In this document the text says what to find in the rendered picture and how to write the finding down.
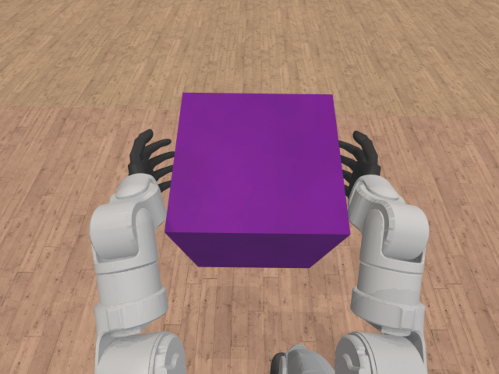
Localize robot left forearm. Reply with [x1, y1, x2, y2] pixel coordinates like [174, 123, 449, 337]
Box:
[89, 173, 168, 374]

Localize robot right upper arm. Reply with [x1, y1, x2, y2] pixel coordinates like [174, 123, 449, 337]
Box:
[334, 332, 426, 374]

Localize robot right thigh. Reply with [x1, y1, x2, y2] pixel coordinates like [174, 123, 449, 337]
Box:
[279, 349, 335, 374]

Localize robot left upper arm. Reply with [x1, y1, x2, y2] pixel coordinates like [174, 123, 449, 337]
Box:
[97, 331, 186, 374]

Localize right robot hand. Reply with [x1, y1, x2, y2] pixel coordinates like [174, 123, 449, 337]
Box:
[338, 131, 381, 199]

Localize carton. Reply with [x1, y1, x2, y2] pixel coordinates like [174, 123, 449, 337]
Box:
[165, 93, 350, 268]

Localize robot right forearm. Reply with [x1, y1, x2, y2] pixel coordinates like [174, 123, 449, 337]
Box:
[348, 175, 430, 374]

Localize left robot hand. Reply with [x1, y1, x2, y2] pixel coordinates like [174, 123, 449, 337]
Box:
[128, 129, 175, 192]

